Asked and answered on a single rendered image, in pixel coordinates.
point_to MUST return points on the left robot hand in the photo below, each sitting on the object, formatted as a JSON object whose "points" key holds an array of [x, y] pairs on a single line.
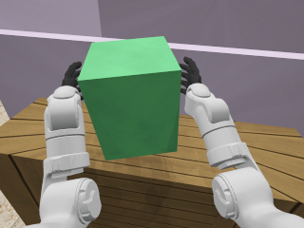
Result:
{"points": [[71, 75]]}

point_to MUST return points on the pedestal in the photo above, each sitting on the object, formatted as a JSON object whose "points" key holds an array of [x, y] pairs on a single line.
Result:
{"points": [[166, 190]]}

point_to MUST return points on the carton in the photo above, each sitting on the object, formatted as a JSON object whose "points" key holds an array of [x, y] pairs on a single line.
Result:
{"points": [[132, 92]]}

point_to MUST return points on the robot right forearm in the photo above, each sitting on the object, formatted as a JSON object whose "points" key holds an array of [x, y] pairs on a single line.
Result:
{"points": [[216, 126]]}

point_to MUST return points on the right robot hand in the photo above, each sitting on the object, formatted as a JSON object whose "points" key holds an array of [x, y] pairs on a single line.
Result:
{"points": [[192, 76]]}

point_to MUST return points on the right robot upper arm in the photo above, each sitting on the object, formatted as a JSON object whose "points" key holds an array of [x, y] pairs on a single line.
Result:
{"points": [[244, 196]]}

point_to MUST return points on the left robot upper arm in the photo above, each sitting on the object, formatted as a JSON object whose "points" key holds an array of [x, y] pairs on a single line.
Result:
{"points": [[69, 204]]}

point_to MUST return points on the robot left forearm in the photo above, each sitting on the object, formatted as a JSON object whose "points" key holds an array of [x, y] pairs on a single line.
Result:
{"points": [[65, 137]]}

